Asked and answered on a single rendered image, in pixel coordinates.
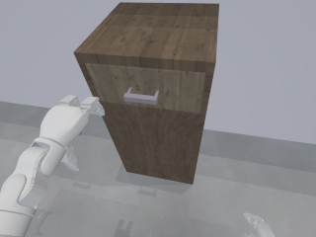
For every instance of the robot left forearm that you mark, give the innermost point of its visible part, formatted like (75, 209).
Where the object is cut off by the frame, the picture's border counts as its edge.
(22, 192)

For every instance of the robot left hand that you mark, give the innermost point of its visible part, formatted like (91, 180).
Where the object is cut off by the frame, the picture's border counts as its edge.
(65, 121)

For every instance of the drawer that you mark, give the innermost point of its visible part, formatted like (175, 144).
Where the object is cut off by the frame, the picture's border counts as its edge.
(178, 90)

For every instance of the robot right hand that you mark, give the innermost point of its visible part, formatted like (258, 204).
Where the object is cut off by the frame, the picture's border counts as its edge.
(263, 229)

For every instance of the handle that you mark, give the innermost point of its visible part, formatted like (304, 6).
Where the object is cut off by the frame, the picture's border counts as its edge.
(142, 99)

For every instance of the cabinet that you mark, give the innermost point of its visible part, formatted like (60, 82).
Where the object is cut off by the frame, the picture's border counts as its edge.
(155, 142)

